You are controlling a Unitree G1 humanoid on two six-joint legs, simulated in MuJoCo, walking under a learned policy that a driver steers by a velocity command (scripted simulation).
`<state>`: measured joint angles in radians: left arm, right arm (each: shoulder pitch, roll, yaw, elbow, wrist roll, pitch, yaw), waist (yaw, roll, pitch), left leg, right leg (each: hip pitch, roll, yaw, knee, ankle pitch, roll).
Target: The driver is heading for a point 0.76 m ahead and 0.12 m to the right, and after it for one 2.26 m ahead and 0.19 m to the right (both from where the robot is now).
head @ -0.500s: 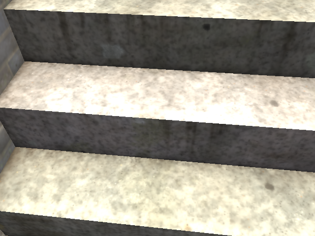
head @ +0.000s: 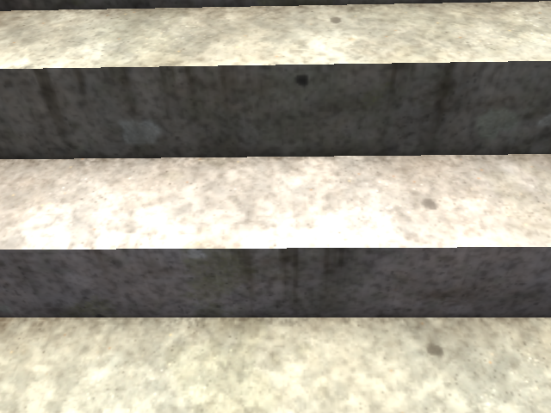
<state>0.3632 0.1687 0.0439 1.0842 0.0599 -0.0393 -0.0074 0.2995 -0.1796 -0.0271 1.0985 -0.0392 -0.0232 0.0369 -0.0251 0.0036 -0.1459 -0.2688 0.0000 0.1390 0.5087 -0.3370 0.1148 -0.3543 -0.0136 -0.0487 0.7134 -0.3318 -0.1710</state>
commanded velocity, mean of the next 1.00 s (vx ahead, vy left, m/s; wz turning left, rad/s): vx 0.46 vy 0.00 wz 0.00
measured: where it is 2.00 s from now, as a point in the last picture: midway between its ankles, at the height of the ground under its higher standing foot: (334, 211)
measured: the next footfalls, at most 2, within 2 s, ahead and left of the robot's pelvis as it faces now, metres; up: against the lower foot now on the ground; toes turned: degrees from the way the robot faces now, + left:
left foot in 0.36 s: +0.23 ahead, +0.10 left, +0.20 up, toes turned +4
right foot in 0.84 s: +0.45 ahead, -0.17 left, +0.40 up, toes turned -2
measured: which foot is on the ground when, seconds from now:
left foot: down 0.00-0.06, up 0.08-0.34, down 0.36-0.90, up 0.92-1.00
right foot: down 0.00-0.40, up 0.42-0.82, down 0.84-1.00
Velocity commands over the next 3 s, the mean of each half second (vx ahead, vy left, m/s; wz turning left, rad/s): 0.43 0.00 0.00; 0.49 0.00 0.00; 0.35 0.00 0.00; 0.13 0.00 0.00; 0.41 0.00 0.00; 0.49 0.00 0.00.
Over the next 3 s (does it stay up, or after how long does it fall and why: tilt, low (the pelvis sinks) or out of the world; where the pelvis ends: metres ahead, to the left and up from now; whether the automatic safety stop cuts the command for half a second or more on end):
stays up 1.03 0.04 0.83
